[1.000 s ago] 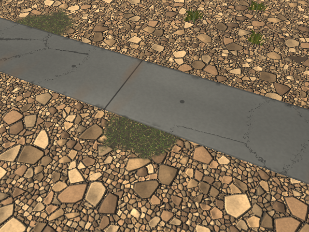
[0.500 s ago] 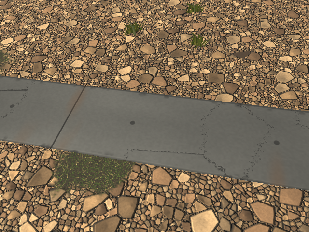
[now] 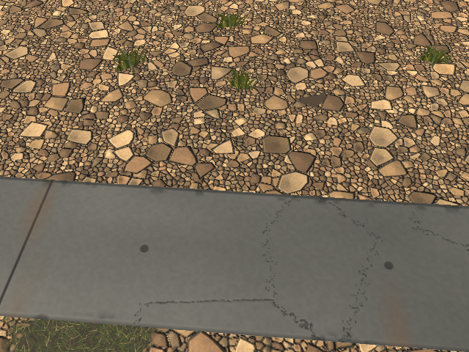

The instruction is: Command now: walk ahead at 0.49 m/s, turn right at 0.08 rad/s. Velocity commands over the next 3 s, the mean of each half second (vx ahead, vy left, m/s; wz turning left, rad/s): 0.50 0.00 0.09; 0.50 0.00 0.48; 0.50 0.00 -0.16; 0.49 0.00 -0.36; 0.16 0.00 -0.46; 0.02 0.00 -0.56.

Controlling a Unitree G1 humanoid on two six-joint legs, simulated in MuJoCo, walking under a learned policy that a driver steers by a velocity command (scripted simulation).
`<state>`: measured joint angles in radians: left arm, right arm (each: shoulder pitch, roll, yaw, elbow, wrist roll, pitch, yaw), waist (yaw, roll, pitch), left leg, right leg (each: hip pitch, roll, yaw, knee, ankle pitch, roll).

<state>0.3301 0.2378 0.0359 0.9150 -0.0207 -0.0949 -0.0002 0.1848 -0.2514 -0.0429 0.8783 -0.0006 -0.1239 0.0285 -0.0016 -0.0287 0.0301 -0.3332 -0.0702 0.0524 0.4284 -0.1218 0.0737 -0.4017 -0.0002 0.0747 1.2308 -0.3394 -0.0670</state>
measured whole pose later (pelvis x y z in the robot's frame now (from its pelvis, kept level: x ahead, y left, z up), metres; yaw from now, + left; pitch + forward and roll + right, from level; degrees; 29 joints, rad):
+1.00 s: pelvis +0.53 +0.03 -0.02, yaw +22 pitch +1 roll -1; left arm 0.29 0.27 0.07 0.91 -0.03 -0.08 0.01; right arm 0.12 -0.26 -0.07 0.73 0.02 -0.04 0.04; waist 0.03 0.01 0.06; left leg -0.48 -0.04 0.06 0.66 -0.20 0.11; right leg -0.20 -0.08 -0.08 1.10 -0.52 0.01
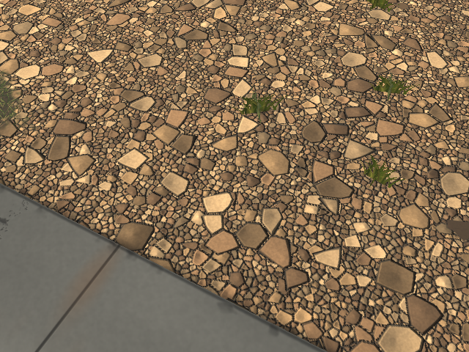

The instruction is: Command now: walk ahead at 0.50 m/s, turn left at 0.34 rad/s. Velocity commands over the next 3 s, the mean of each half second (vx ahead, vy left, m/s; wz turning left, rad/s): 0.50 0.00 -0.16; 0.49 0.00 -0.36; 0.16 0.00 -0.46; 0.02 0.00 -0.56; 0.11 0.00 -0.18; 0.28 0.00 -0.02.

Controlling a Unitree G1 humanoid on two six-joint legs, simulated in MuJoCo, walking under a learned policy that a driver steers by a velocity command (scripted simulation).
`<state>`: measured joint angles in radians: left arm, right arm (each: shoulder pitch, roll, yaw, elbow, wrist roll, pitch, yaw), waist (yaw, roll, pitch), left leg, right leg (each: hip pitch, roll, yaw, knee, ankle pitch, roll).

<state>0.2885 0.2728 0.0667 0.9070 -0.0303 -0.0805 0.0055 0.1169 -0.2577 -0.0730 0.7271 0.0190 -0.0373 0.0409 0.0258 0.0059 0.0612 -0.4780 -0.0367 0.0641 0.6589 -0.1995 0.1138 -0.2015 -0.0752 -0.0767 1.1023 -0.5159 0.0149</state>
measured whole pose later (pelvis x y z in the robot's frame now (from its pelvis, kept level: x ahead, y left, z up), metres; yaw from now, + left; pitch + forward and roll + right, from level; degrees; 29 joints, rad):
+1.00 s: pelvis +0.54 -0.03 -0.02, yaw -20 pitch +3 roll +0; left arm 0.50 0.27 0.06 0.78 -0.02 -0.05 0.05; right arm 0.07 -0.30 -0.07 0.68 -0.02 -0.12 0.08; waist 0.09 0.04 -0.03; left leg -0.71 0.06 -0.10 0.62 0.41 0.05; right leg -0.08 0.06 0.20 0.70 -0.65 -0.03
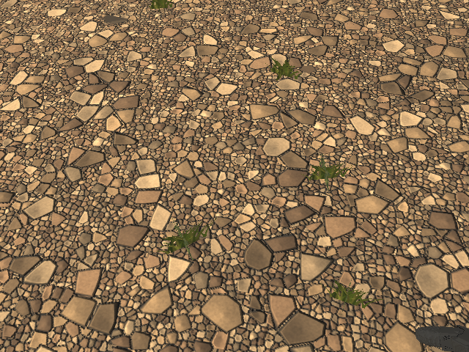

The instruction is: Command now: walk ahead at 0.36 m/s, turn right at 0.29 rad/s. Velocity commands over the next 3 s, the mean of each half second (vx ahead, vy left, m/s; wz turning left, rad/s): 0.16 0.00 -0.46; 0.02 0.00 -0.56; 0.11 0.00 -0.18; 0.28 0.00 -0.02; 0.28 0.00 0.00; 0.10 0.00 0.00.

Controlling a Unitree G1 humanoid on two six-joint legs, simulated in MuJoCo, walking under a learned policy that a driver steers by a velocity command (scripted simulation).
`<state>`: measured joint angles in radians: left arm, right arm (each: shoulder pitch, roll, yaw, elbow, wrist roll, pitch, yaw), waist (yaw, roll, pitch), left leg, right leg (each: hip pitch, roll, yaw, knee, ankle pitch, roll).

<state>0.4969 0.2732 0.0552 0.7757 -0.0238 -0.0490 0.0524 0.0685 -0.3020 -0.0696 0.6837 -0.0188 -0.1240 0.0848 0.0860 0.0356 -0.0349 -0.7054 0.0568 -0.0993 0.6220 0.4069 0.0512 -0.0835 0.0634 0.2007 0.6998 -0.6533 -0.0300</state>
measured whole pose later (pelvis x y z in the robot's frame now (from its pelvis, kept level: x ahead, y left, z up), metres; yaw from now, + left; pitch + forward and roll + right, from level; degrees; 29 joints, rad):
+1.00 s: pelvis +0.23 +0.05 -0.13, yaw -31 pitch +4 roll +1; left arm 0.19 0.30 0.08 0.60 0.00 0.05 0.03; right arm 0.08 -0.28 -0.07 0.72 -0.01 0.02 0.00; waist 0.02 0.02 0.02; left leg -0.51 0.00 -0.08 0.82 -0.33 -0.08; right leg -0.38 0.07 0.13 0.56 -0.23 -0.04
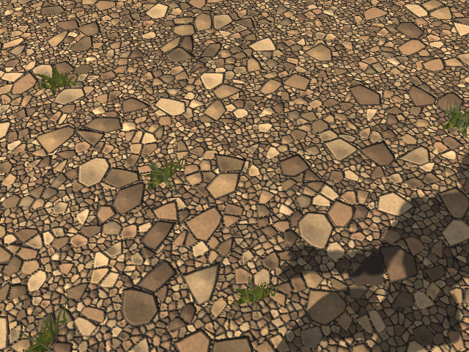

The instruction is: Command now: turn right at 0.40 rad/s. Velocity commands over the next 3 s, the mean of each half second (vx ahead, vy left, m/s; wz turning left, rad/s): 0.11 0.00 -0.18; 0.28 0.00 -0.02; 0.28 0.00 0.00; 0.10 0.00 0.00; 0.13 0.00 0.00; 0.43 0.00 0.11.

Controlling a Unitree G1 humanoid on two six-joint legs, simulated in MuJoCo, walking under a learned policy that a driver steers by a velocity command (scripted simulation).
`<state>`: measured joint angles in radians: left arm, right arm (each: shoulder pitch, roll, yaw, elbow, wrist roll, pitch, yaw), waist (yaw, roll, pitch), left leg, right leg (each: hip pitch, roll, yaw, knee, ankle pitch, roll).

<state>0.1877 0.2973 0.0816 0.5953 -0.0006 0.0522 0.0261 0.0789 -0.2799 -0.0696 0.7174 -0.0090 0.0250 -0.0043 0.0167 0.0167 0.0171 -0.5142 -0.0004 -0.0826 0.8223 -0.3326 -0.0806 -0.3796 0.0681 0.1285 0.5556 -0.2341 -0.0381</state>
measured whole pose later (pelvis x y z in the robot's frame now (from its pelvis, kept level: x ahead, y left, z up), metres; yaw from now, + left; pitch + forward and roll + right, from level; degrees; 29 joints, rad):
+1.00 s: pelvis +0.26 +0.04 -0.01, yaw -5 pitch +2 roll +0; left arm 0.29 0.29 0.05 0.81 -0.01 -0.01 0.02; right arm 0.10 -0.23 -0.04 0.68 -0.01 -0.04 0.04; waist 0.03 -0.02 0.06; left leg -0.43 -0.05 0.04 0.51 -0.11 0.06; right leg -0.39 -0.01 0.07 1.13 -0.51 0.05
